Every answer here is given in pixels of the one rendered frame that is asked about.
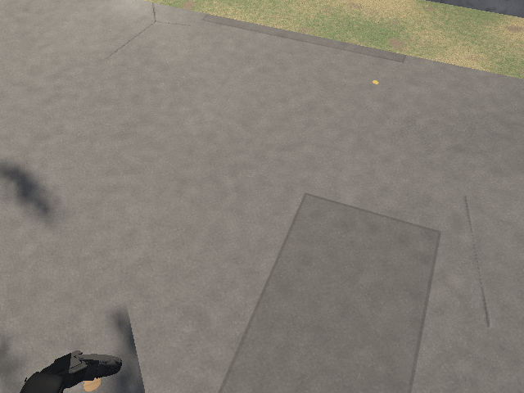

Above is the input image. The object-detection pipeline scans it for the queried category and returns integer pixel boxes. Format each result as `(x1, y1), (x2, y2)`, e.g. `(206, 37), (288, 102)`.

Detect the robot left hand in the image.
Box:
(20, 350), (122, 393)

